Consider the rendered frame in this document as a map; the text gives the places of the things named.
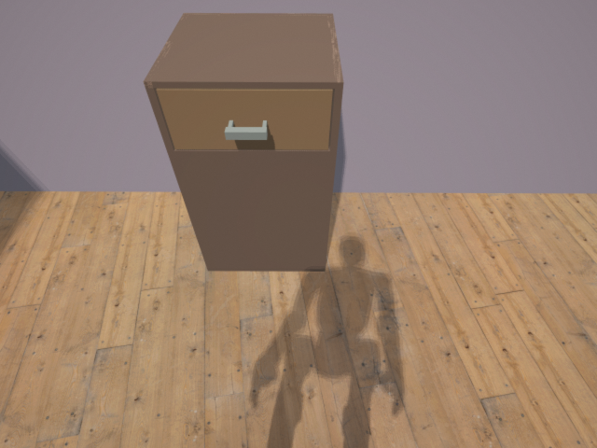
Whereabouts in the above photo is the handle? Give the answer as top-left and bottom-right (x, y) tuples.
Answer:
(225, 120), (268, 140)

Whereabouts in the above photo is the cabinet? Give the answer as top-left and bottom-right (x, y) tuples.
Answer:
(144, 13), (343, 272)

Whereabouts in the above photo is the drawer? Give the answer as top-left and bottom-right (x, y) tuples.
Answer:
(156, 88), (333, 150)

